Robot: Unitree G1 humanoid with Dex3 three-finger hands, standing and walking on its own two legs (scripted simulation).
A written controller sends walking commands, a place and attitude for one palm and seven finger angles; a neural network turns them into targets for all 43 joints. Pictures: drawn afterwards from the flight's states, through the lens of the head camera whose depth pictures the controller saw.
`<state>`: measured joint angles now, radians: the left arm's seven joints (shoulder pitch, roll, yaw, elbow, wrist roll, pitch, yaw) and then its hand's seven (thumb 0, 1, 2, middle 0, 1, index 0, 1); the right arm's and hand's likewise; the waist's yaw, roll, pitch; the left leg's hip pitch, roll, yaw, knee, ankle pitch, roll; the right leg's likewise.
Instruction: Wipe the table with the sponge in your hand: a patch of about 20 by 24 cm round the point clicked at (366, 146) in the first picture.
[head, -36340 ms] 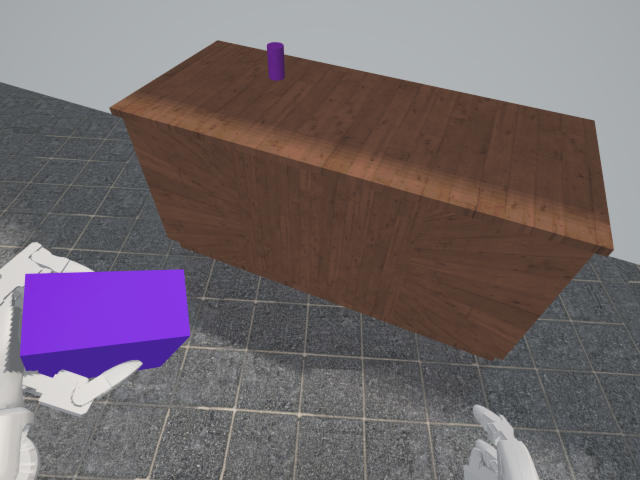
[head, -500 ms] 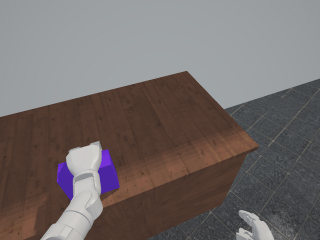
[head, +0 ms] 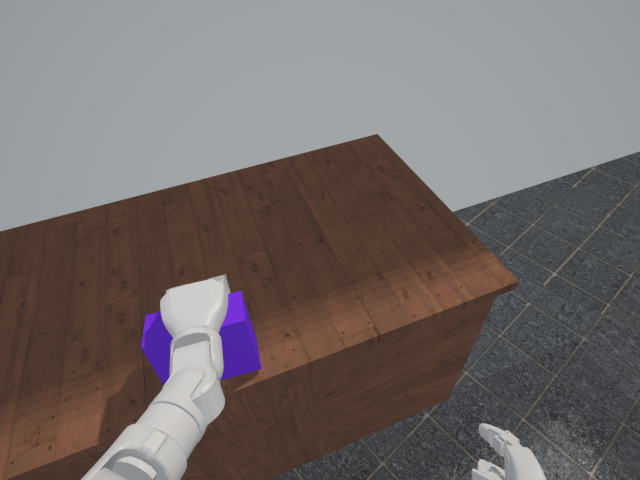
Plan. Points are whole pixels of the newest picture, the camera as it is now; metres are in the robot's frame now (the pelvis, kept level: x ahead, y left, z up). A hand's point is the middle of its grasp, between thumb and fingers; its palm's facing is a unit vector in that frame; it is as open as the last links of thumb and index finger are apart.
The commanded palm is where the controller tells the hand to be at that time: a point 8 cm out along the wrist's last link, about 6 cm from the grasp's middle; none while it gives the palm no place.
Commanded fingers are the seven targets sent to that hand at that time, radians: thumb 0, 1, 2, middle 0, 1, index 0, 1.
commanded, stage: slide across to the third lane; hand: left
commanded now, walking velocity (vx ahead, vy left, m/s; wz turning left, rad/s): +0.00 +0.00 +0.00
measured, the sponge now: (209, 350) +0.31 +0.21 -0.05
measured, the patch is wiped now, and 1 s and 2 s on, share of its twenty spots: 0.85 0.85 0.95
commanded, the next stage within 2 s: wipe forward along the third lane in 0.26 s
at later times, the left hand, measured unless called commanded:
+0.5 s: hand (245, 307) +0.36 +0.16 -0.01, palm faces -0.09 -0.07 -0.99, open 10.5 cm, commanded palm +0.34 +0.15 +0.04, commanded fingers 0.00 0.10 1.30 -1.20 -1.60 -1.20 -1.60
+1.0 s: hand (239, 289) +0.39 +0.18 -0.01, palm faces -0.11 -0.03 -0.99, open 10.4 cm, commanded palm +0.38 +0.18 +0.03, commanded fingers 0.00 0.10 1.30 -1.20 -1.60 -1.20 -1.60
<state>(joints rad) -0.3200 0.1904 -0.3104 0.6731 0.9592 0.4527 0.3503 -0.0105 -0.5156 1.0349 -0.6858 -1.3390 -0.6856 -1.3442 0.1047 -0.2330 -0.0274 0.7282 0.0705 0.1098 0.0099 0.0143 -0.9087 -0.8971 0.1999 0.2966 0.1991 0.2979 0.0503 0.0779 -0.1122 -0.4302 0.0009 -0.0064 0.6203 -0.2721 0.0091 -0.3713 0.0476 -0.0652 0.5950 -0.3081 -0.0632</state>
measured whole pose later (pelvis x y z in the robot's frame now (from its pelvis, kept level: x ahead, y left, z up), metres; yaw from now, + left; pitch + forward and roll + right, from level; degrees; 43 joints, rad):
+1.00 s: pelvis -0.01 -0.01 -0.01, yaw -1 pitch +11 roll +0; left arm -0.69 0.18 -0.16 1.10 0.97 0.44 0.42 0.01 -0.54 1.04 -0.72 -1.30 -0.72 -1.31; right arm 0.16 -0.24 -0.03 0.77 0.05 0.10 0.00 0.01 -0.91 -0.90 0.20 0.30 0.20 0.30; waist -0.04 0.05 -0.15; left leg -0.60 0.03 0.00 0.67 -0.27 -0.01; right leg -0.55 0.08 -0.06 0.65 -0.30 -0.08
